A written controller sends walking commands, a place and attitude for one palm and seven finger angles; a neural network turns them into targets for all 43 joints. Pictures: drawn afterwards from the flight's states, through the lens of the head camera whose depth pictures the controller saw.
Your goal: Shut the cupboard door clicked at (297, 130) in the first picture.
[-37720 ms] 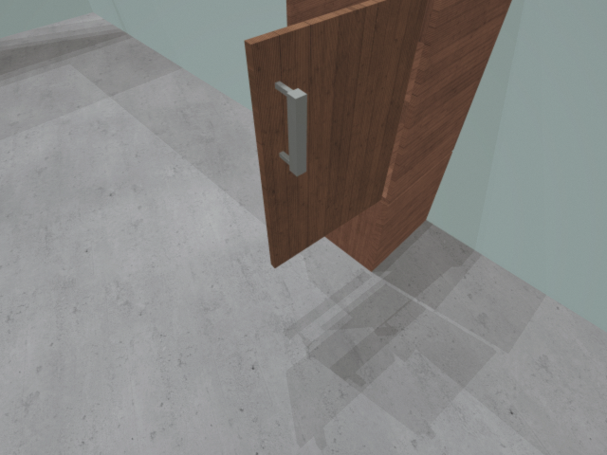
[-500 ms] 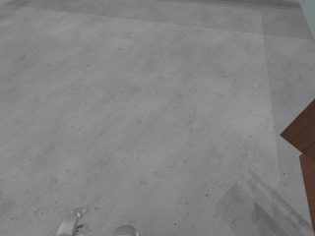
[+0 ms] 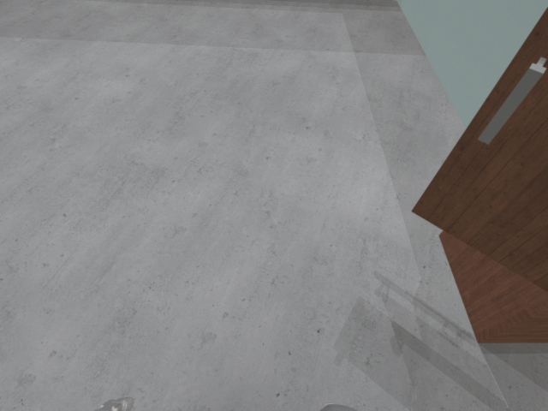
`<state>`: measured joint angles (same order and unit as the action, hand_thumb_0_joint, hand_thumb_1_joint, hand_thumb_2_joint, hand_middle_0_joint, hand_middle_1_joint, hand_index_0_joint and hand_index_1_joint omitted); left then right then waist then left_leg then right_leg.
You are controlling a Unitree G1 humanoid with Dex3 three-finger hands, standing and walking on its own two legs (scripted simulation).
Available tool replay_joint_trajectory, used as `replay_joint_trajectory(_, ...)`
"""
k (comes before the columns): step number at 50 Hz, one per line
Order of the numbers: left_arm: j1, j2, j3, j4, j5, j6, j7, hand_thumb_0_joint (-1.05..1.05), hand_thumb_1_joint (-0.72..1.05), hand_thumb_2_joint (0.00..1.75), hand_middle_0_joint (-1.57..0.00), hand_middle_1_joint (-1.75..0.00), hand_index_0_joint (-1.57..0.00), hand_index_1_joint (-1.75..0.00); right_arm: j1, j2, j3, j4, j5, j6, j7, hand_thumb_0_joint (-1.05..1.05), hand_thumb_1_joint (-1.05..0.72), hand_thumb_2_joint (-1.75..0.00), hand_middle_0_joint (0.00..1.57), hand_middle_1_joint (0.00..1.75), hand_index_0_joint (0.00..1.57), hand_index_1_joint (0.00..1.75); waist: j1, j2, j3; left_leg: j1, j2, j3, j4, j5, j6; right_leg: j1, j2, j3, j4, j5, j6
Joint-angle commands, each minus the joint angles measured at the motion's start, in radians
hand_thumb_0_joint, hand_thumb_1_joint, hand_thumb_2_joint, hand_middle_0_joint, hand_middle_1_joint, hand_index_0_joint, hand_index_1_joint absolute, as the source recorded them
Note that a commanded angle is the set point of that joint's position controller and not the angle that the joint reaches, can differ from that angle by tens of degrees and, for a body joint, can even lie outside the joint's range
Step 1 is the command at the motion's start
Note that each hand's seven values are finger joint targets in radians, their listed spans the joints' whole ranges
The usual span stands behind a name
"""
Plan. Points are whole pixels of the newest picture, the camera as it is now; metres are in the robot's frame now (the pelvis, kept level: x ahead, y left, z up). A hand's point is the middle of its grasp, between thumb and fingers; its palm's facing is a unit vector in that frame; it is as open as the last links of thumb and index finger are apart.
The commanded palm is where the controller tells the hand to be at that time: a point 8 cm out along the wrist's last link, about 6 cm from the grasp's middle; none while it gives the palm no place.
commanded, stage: turn to face it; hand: left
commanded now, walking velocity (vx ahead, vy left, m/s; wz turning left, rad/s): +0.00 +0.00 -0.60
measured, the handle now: (511, 102) +0.66 -0.42 +0.09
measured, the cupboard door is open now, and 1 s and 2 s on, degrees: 50 50 50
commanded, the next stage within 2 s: take the last steps up to it in 1.06 s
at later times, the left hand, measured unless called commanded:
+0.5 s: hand (167, 388) +0.17 +0.19 -0.18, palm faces -0.26 -0.94 -0.21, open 7.4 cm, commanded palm none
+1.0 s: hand (218, 362) +0.21 +0.11 -0.16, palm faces -0.51 -0.83 -0.24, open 7.4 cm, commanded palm none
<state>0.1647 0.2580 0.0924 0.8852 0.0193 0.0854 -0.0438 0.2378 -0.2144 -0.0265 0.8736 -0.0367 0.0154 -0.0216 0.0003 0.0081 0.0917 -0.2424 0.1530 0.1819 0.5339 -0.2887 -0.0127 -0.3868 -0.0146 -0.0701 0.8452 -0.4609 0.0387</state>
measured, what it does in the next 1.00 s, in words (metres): steps on the spot, turning right: right foot, then left foot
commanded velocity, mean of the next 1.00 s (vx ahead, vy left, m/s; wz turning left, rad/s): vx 0.00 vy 0.00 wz -0.48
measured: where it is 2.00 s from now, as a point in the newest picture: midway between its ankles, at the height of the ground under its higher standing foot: outside the picture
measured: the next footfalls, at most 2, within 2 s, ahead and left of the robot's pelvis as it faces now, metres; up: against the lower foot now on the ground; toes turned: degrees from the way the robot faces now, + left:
right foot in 0.08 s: +0.03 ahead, -0.14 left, +0.00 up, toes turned -8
left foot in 0.42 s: +0.12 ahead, +0.10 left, +0.00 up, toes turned -13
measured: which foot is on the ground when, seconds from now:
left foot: down 0.00-0.08, up 0.10-0.40, down 0.42-0.78, up 0.80-1.00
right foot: up 0.00-0.06, down 0.08-0.42, up 0.44-0.76, down 0.78-1.00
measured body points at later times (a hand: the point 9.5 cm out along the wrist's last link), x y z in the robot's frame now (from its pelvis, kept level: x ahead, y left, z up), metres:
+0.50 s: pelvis +0.03 +0.01 -0.01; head +0.07 +0.02 +0.44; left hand +0.18 +0.24 -0.16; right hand +0.04 -0.26 -0.13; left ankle +0.08 +0.11 -0.74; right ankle -0.03 -0.11 -0.70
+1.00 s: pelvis +0.03 -0.01 +0.00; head +0.06 -0.04 +0.45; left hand +0.24 +0.15 -0.14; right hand -0.06 -0.27 -0.15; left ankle +0.10 +0.09 -0.70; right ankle -0.04 -0.11 -0.74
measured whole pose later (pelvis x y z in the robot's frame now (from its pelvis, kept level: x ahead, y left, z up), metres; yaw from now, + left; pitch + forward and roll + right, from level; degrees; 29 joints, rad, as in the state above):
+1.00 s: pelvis +0.03 -0.01 +0.00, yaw -31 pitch +1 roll +0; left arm 0.17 0.20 0.05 0.92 0.03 0.04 0.00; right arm 0.23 -0.24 -0.05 0.93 -0.02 0.05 -0.01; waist -0.02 0.01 0.06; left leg -0.44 0.05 0.06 0.88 -0.43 -0.07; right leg -0.23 0.00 0.03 0.50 -0.29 0.00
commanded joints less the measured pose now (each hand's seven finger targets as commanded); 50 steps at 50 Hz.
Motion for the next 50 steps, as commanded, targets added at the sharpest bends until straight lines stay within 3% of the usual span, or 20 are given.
replay_joint_trajectory(1,-0.007,0.046,0.003,-0.091,0.001,-0.042,0.005,0.0,0.9,0.9,-0.2,-0.3,-0.2,-0.3,0.027,-0.229,-0.074,-0.038,0.006,-0.01,-0.005,0.0,-0.9,-0.9,0.2,0.3,0.2,0.3,-0.014,0.209,-0.139,0.1,0.205,-0.086,-0.049,0.429,0.097,0.104,0.024,-0.043,-0.241,0.124,-0.018)
replay_joint_trajectory(3,0.103,0.131,0.021,-0.055,0.009,-0.056,0.016,0.0,0.9,0.9,-0.2,-0.3,-0.2,-0.3,0.003,-0.196,-0.074,-0.053,0.021,-0.007,0.004,0.0,-0.9,-0.9,0.2,0.3,0.2,0.3,0.043,0.02,-0.185,-0.072,0.121,-0.007,0.175,0.205,0.001,0.349,-0.084,0.098,-0.47,0.353,-0.075)
replay_joint_trajectory(4,0.149,0.235,0.04,-0.045,0.016,-0.069,0.032,0.0,0.9,0.9,-0.2,-0.3,-0.2,-0.3,-0.048,-0.109,-0.052,-0.105,0.024,-0.004,0.01,0.0,-0.9,-0.9,0.2,0.3,0.2,0.3,0.075,-0.301,-0.144,-0.348,-0.048,0.044,0.399,-0.307,-0.061,0.448,-0.331,0.45,-0.522,0.648,-0.186)
replay_joint_trajectory(5,0.191,0.268,0.039,-0.031,0.0,-0.069,0.04,0.0,0.9,0.9,-0.2,-0.3,-0.2,-0.3,-0.081,-0.129,-0.045,-0.121,0.023,0.009,0.003,0.0,-0.9,-0.9,0.2,0.3,0.2,0.3,0.096,-0.232,-0.145,-0.381,-0.063,-0.103,0.554,-0.364,-0.057,0.382,-0.398,0.491,-0.51,0.708,-0.272)
replay_joint_trajectory(6,0.144,0.244,0.046,-0.037,0.005,-0.07,0.053,0.0,0.9,0.9,-0.2,-0.3,-0.2,-0.3,-0.099,-0.123,-0.047,-0.115,0.024,0.013,-0.006,0.0,-0.9,-0.9,0.2,0.3,0.2,0.3,0.066,-0.28,-0.137,-0.448,-0.057,-0.159,0.629,-0.325,-0.058,0.379,-0.348,0.511,-0.518,0.669,-0.28)
replay_joint_trajectory(10,-0.005,0.166,0.021,-0.082,0.005,-0.07,0.057,0.0,0.9,0.9,-0.2,-0.3,-0.2,-0.3,-0.05,-0.123,-0.048,-0.063,0.02,0.014,0.006,0.0,-0.9,-0.9,0.2,0.3,0.2,0.3,-0.01,-0.166,-0.142,-0.324,-0.053,-0.165,0.56,-0.137,-0.077,0.258,-0.223,0.309,-0.485,0.585,-0.225)
replay_joint_trajectory(16,0.007,0.198,0.03,-0.076,0.01,-0.062,0.047,0.0,0.9,0.9,-0.2,-0.3,-0.2,-0.3,-0.05,-0.108,-0.045,-0.08,0.027,0.007,0.007,0.0,-0.9,-0.9,0.2,0.3,0.2,0.3,0.002,-0.163,-0.117,-0.178,-0.118,-0.132,0.254,-0.124,-0.067,0.164,-0.195,0.392,-0.478,0.471,-0.218)
replay_joint_trajectory(19,-0.039,0.177,0.027,-0.08,0.0,-0.054,0.046,0.0,0.9,0.9,-0.2,-0.3,-0.2,-0.3,0.063,-0.12,-0.045,-0.047,0.03,-0.009,-0.001,0.0,-0.9,-0.9,0.2,0.3,0.2,0.3,-0.057,-0.144,-0.143,0.035,-0.125,-0.135,-0.044,0.059,-0.056,0.072,-0.137,0.385,-0.38,0.425,-0.139)
replay_joint_trajectory(20,-0.025,0.13,0.018,-0.095,-0.009,-0.046,0.042,0.0,0.9,0.9,-0.2,-0.3,-0.2,-0.3,0.091,-0.178,-0.053,-0.042,0.021,-0.022,-0.006,0.0,-0.9,-0.9,0.2,0.3,0.2,0.3,-0.059,0.01,-0.162,0.135,-0.012,-0.26,-0.174,0.066,-0.014,-0.026,-0.045,0.32,-0.28,0.301,-0.086)
replay_joint_trajectory(21,0.018,0.069,0.008,-0.109,-0.017,-0.042,0.033,0.0,0.9,0.9,-0.2,-0.3,-0.2,-0.3,0.101,-0.28,-0.071,-0.053,0.004,-0.025,-0.01,0.0,-0.9,-0.9,0.2,0.3,0.2,0.3,-0.049,0.285,-0.168,0.199,0.237,-0.524,-0.246,0.126,0.102,-0.17,0.087,0.165,-0.056,-0.027,-0.026)
replay_joint_trajectory(22,-0.01,0.087,0.008,-0.13,-0.007,-0.048,0.028,0.0,0.9,0.9,-0.2,-0.3,-0.2,-0.3,0.118,-0.296,-0.071,-0.07,0.0,-0.023,-0.015,0.0,-0.9,-0.9,0.2,0.3,0.2,0.3,-0.063,0.231,-0.15,0.089,0.344,-0.587,-0.266,0.134,0.191,-0.146,0.055,0.116,0.152,-0.167,-0.02)
replay_joint_trajectory(27,-0.029,0.064,0.013,-0.086,0.001,-0.029,0.002,0.0,0.9,0.9,-0.2,-0.3,-0.2,-0.3,0.013,-0.201,-0.046,-0.075,-0.002,-0.028,-0.021,0.0,-0.9,-0.9,0.2,0.3,0.2,0.3,-0.013,0.166,-0.113,0.089,0.178,-0.252,-0.198,0.394,0.14,-0.133,-0.012,0.068,0.244,-0.023,0.015)
replay_joint_trajectory(33,-0.063,0.034,-0.003,-0.093,-0.001,-0.032,0.003,0.0,0.9,0.9,-0.2,-0.3,-0.2,-0.3,0.067,-0.224,-0.063,-0.031,0.0,-0.017,-0.012,0.0,-0.9,-0.9,0.2,0.3,0.2,0.3,-0.045,0.218,-0.141,0.111,0.197,-0.166,-0.139,0.435,0.142,0.011,0.014,-0.009,-0.046,-0.014,-0.001)
replay_joint_trajectory(36,0.005,0.05,-0.004,-0.07,-0.002,-0.043,0.01,0.0,0.9,0.9,-0.2,-0.3,-0.2,-0.3,0.045,-0.23,-0.069,-0.024,0.008,-0.01,-0.005,0.0,-0.9,-0.9,0.2,0.3,0.2,0.3,-0.005,0.197,-0.158,0.053,0.181,-0.118,-0.045,0.39,0.092,0.177,0.03,-0.03,-0.307,0.173,-0.023)
replay_joint_trajectory(37,0.062,0.082,0.004,-0.051,0.002,-0.05,0.015,0.0,0.9,0.9,-0.2,-0.3,-0.2,-0.3,0.024,-0.219,-0.071,-0.028,0.015,-0.008,-0.001,0.0,-0.9,-0.9,0.2,0.3,0.2,0.3,0.024,0.137,-0.174,-0.009,0.143,-0.082,0.041,0.299,0.043,0.283,0.0,0.016,-0.431,0.278,-0.042)
replay_joint_trajectory(39,0.137,0.242,0.031,-0.025,0.01,-0.067,0.039,0.0,0.9,0.9,-0.2,-0.3,-0.2,-0.3,-0.044,-0.108,-0.046,-0.091,0.021,0.0,0.008,0.0,-0.9,-0.9,0.2,0.3,0.2,0.3,0.071,-0.274,-0.124,-0.356,-0.075,-0.013,0.408,-0.342,-0.058,0.384,-0.379,0.462,-0.549,0.618,-0.222)
replay_joint_trajectory(40,0.146,0.243,0.032,-0.021,0.004,-0.067,0.049,0.0,0.9,0.9,-0.2,-0.3,-0.2,-0.3,-0.073,-0.123,-0.044,-0.088,0.022,0.014,-0.001,0.0,-0.9,-0.9,0.2,0.3,0.2,0.3,0.077,-0.205,-0.115,-0.38,-0.066,-0.135,0.532,-0.325,-0.049,0.326,-0.374,0.465,-0.542,0.593,-0.276)
replay_joint_trajectory(42,0.041,0.176,0.021,-0.03,0.006,-0.069,0.06,0.0,0.9,0.9,-0.2,-0.3,-0.2,-0.3,-0.047,-0.132,-0.048,-0.05,0.021,0.013,-0.005,0.0,-0.9,-0.9,0.2,0.3,0.2,0.3,0.022,-0.259,-0.1,-0.417,-0.051,-0.186,0.611,-0.225,-0.052,0.309,-0.294,0.395,-0.522,0.551,-0.264)
replay_joint_trajectory(45,-0.021,0.148,0.011,-0.046,0.009,-0.073,0.062,0.0,0.9,0.9,-0.2,-0.3,-0.2,-0.3,0.007,-0.101,-0.04,-0.011,0.021,0.01,0.006,0.0,-0.9,-0.9,0.2,0.3,0.2,0.3,-0.02,-0.168,-0.14,-0.281,-0.068,-0.144,0.475,-0.151,-0.064,0.256,-0.225,0.256,-0.482,0.611,-0.223)
replay_joint_trajectory(50,0.002,0.162,0.017,-0.018,0.008,-0.067,0.059,0.0,0.9,0.9,-0.2,-0.3,-0.2,-0.3,0.028,-0.078,-0.035,-0.001,0.024,0.003,0.003,0.0,-0.9,-0.9,0.2,0.3,0.2,0.3,-0.02,-0.16,-0.127,-0.137,-0.122,-0.111,0.161,-0.075,-0.054,0.219,-0.197,0.301,-0.451,0.555,-0.205)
